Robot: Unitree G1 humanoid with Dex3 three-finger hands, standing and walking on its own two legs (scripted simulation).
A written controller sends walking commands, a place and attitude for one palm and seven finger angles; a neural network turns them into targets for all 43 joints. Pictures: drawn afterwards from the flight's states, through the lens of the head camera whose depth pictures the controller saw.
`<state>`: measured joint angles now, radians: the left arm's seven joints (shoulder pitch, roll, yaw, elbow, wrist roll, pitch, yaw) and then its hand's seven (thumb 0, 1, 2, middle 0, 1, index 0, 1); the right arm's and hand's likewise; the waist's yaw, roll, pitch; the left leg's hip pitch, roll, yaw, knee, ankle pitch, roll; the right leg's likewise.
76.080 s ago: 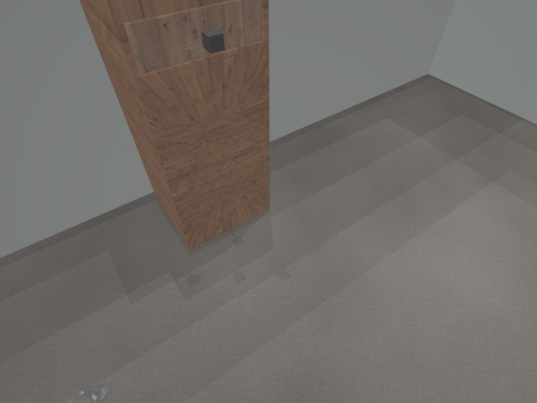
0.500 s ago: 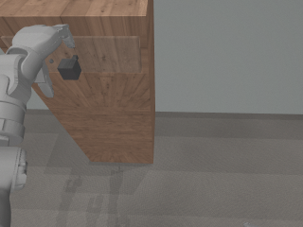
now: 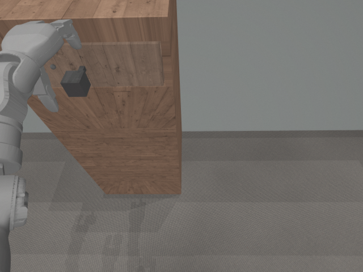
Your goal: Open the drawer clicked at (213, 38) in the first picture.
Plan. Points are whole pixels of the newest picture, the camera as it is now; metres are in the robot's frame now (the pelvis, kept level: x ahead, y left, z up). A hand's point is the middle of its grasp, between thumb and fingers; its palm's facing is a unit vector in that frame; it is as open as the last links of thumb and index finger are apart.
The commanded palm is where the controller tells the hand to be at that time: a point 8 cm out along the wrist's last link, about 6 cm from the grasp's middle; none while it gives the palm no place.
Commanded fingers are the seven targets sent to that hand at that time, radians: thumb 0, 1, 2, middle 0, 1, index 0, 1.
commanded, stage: re-aim the fingers above the handle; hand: left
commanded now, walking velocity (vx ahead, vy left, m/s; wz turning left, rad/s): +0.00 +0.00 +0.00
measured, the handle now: (78, 78) +0.53 +0.25 +0.12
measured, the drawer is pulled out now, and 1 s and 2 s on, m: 0.00 0.00 0.00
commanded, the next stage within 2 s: lower the fingers behind the handle in 0.60 s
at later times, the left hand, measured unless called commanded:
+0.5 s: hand (40, 62) +0.47 +0.27 +0.21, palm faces +0.08 -0.02 -1.00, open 13.8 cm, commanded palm +0.44 +0.29 +0.25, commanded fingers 0.00 -0.50 0.30 -0.30 -1.20 -0.30 -1.20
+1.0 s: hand (44, 76) +0.46 +0.28 +0.18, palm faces +0.01 +0.00 -1.00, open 13.9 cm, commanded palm +0.44 +0.27 +0.23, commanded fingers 0.00 -0.50 0.30 -0.30 -1.20 -0.30 -1.20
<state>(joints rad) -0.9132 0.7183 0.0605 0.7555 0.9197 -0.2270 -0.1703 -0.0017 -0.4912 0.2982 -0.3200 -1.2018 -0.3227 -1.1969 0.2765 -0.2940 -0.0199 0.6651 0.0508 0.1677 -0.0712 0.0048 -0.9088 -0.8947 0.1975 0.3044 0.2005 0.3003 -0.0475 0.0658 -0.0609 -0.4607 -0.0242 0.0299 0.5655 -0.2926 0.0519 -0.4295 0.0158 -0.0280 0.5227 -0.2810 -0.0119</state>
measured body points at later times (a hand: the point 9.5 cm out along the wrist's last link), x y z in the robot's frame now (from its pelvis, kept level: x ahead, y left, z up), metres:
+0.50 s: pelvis -0.01 +0.00 +0.00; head +0.06 -0.02 +0.44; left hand +0.46 +0.27 +0.26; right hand +0.11 -0.27 -0.13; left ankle -0.02 +0.08 -0.73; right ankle -0.02 -0.12 -0.73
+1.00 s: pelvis +0.00 +0.00 +0.00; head +0.06 -0.02 +0.44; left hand +0.46 +0.28 +0.24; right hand +0.09 -0.27 -0.14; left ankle -0.02 +0.08 -0.73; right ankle -0.02 -0.12 -0.73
